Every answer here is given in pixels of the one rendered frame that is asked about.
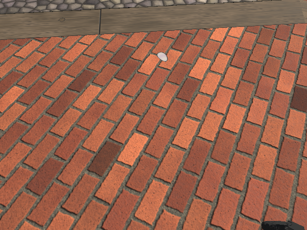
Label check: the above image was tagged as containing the right robot hand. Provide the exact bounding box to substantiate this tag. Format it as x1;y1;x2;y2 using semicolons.
261;220;305;230

